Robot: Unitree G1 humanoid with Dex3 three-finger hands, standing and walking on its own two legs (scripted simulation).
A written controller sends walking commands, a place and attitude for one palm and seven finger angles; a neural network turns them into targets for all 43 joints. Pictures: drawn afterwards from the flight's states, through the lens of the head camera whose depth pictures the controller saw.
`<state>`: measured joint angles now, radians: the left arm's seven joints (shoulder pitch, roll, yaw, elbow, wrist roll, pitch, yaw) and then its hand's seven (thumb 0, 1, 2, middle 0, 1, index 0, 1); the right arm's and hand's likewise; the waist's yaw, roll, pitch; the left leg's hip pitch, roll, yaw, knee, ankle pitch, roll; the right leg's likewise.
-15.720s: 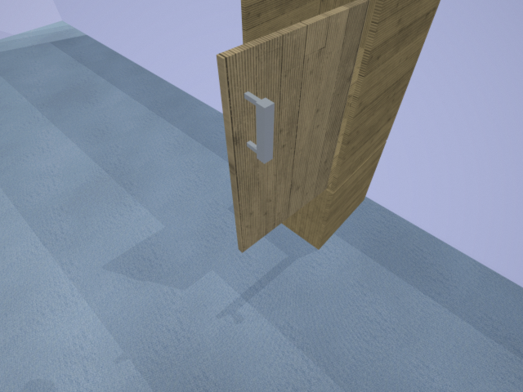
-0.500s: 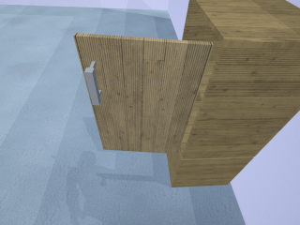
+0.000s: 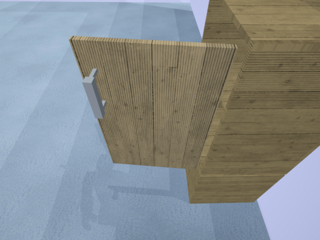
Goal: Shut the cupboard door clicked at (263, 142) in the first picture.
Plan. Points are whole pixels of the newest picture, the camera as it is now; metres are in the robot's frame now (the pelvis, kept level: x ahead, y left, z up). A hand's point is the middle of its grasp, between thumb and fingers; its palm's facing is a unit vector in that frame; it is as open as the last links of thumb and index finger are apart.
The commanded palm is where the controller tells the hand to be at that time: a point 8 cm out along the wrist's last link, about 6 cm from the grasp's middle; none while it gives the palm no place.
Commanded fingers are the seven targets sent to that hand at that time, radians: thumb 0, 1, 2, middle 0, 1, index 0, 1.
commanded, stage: come to a stop and stand still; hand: left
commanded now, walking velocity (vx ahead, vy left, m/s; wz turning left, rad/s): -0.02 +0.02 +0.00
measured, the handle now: (97, 94) +0.45 +0.21 +0.12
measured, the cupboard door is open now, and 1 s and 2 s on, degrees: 84 84 84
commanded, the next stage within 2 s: look again from close up in 0.80 s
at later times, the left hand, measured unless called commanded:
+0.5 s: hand out of the picture -0.01 +0.22 -0.17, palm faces -0.02 -0.98 -0.21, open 7.4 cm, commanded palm none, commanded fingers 0.00 0.90 0.90 -0.20 -0.30 -0.20 -0.30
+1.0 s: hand out of the picture -0.10 +0.20 -0.17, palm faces -0.01 -0.99 -0.17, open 7.4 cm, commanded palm none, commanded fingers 0.00 0.90 0.90 -0.20 -0.30 -0.20 -0.30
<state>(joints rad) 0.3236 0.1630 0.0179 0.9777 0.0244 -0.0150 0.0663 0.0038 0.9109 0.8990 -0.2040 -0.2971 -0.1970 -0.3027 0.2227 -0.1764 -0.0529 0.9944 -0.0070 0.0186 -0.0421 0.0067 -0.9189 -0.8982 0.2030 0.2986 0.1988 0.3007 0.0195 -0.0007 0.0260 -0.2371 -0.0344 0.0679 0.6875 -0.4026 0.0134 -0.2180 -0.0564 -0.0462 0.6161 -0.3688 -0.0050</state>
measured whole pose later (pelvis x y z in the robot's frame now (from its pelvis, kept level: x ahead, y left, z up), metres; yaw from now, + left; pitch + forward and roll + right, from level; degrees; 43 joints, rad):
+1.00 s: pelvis -0.07 +0.04 +0.01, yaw -2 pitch -2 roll +0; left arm 0.37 0.13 0.00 1.09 0.02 0.01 0.05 0.00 0.91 0.90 -0.20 -0.30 -0.20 -0.30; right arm 0.28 -0.12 -0.02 1.13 -0.01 0.01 -0.01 0.00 -0.91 -0.90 0.20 0.30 0.20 0.30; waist 0.00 -0.02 0.04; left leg -0.20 -0.07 0.12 0.41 -0.18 0.10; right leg -0.21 -0.07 0.00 0.44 -0.19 0.05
